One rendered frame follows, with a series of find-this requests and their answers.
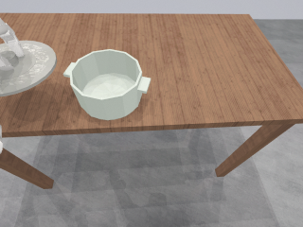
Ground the table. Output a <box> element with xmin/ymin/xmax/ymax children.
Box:
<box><xmin>0</xmin><ymin>12</ymin><xmax>303</xmax><ymax>189</ymax></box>

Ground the pot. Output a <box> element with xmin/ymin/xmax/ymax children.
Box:
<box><xmin>63</xmin><ymin>49</ymin><xmax>151</xmax><ymax>120</ymax></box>

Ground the left robot hand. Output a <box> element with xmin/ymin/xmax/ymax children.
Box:
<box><xmin>0</xmin><ymin>18</ymin><xmax>25</xmax><ymax>71</ymax></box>

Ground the lid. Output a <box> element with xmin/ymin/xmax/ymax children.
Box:
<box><xmin>0</xmin><ymin>40</ymin><xmax>57</xmax><ymax>96</ymax></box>

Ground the knob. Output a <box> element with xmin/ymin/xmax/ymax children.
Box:
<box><xmin>0</xmin><ymin>50</ymin><xmax>19</xmax><ymax>65</ymax></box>

